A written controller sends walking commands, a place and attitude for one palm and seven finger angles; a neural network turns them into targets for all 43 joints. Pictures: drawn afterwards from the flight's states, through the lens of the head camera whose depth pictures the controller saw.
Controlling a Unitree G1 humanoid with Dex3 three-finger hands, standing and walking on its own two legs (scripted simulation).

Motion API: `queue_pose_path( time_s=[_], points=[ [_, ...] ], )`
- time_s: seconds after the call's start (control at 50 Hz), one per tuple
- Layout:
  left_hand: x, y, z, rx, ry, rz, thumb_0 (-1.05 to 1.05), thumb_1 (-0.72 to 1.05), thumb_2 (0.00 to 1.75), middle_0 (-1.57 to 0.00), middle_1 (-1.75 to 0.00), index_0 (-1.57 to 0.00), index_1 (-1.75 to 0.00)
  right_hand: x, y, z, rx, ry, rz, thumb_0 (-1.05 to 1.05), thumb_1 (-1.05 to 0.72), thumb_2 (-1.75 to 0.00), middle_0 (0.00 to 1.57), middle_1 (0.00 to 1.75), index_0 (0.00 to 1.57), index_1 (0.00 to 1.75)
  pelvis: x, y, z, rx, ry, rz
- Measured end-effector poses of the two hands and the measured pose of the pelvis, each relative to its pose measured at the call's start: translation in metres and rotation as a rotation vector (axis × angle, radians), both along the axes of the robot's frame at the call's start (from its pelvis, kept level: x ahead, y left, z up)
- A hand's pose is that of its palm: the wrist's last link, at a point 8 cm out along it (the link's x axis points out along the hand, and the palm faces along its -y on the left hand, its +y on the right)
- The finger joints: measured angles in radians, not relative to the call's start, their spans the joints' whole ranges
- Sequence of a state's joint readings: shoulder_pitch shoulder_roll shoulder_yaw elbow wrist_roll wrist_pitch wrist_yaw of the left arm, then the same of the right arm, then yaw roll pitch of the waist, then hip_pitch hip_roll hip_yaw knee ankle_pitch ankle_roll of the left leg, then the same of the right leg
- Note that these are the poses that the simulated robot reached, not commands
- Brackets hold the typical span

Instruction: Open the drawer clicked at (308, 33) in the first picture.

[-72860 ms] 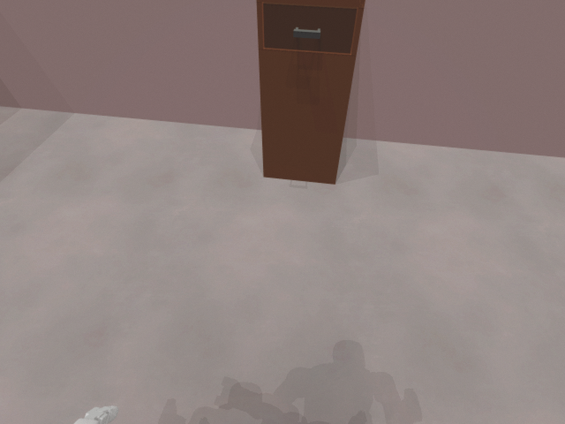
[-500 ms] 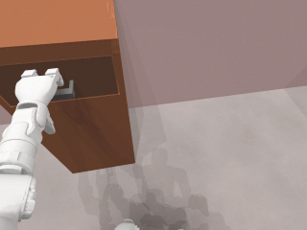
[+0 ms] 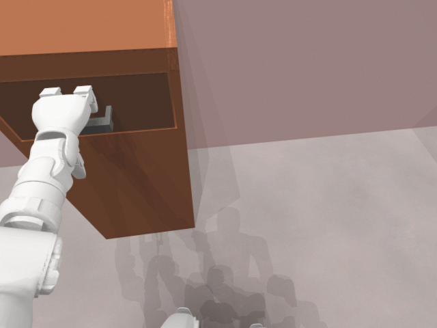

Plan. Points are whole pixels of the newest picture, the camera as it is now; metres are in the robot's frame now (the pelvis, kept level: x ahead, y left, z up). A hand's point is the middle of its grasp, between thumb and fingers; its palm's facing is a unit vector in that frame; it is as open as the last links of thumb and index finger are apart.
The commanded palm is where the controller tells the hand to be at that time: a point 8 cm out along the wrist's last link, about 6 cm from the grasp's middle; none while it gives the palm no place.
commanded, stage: lift the hand off the handle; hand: left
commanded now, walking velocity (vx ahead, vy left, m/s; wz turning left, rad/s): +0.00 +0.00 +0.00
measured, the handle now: (87, 119) +0.51 +0.28 +0.05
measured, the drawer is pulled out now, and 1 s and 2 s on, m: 0.00 0.00 0.00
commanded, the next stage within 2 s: draw the hand back to the body in 1.40 s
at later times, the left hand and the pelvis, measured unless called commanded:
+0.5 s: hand (77, 129) +0.46 +0.28 +0.07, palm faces -0.06 -0.02 -1.00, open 13.6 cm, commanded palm +0.46 +0.27 +0.14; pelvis +0.00 +0.00 +0.01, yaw +0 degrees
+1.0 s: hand (60, 95) +0.46 +0.28 +0.15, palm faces +0.02 -0.01 -1.00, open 13.4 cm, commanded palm +0.45 +0.28 +0.21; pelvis +0.03 +0.00 +0.03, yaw +0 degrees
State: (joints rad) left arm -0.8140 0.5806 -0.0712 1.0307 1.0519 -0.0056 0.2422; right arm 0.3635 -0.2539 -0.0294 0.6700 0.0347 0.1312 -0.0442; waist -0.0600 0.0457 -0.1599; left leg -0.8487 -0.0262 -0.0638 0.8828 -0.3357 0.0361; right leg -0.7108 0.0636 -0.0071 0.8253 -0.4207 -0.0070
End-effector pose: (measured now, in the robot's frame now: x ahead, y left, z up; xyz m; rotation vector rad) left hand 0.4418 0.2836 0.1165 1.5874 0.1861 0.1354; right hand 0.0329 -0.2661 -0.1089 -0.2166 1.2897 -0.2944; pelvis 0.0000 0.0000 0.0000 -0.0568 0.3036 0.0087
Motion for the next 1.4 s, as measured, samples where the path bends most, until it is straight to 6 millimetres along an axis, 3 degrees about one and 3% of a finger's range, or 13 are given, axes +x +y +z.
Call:
queue_pose_path(
  time_s=[0.26, 0.48, 0.62, 0.82, 1.02, 1.18, 1.4],
  points=[
    [0.000, -0.001, 0.002, -0.001, 0.020, 0.004, 0.00, -0.49, 0.30, -0.30, -1.29, -0.32, -1.23, -0.011, -0.005, 0.000, -0.020, -0.005, -0.010, 0.00, -0.91, -0.90, 0.20, 0.30, 0.21, 0.30, -0.008, -0.003, -0.003, -0.005, -0.002, 0.004],
    [0.002, -0.005, 0.010, -0.037, 0.028, -0.030, 0.00, -0.49, 0.30, -0.31, -1.23, -0.36, -1.21, -0.015, 0.001, 0.007, -0.021, -0.001, -0.039, 0.01, -0.91, -0.90, 0.20, 0.30, 0.21, 0.30, 0.002, 0.000, 0.008, 0.000, -0.030, -0.004],
    [0.003, -0.006, 0.017, -0.047, 0.018, -0.043, 0.00, -0.49, 0.30, -0.35, -1.22, -0.38, -1.21, 0.005, 0.004, 0.010, -0.011, -0.034, -0.032, 0.01, -0.91, -0.90, 0.20, 0.30, 0.21, 0.30, 0.012, 0.003, 0.014, 0.005, -0.047, -0.008],
    [0.004, -0.012, 0.048, -0.035, -0.022, -0.039, 0.00, -0.49, 0.30, -0.37, -1.22, -0.41, -1.22, 0.053, 0.005, 0.016, 0.016, -0.139, 0.007, 0.01, -0.91, -0.90, 0.20, 0.30, 0.21, 0.30, 0.023, 0.003, 0.022, 0.016, -0.087, -0.007],
    [0.001, -0.009, 0.095, -0.030, -0.053, -0.006, 0.00, -0.49, 0.30, -0.35, -1.22, -0.39, -1.22, 0.089, 0.001, 0.028, 0.031, -0.220, 0.035, 0.01, -0.91, -0.90, 0.20, 0.30, 0.21, 0.30, 0.029, -0.004, 0.030, 0.029, -0.133, -0.005],
    [0.000, -0.003, 0.118, -0.033, -0.001, 0.008, 0.00, -0.49, 0.30, -0.32, -1.21, -0.35, -1.21, 0.097, -0.006, 0.033, 0.027, -0.219, 0.044, 0.01, -0.91, -0.90, 0.20, 0.30, 0.21, 0.30, 0.030, -0.009, 0.034, 0.036, -0.159, -0.001],
    [0.007, -0.006, 0.136, -0.039, -0.007, -0.062, 0.00, -0.49, 0.30, -0.32, -1.20, -0.33, -1.20, 0.087, -0.010, 0.031, 0.021, -0.167, 0.033, 0.01, -0.91, -0.90, 0.20, 0.30, 0.21, 0.30, 0.030, -0.009, 0.035, 0.035, -0.153, 0.002]
  ],
)
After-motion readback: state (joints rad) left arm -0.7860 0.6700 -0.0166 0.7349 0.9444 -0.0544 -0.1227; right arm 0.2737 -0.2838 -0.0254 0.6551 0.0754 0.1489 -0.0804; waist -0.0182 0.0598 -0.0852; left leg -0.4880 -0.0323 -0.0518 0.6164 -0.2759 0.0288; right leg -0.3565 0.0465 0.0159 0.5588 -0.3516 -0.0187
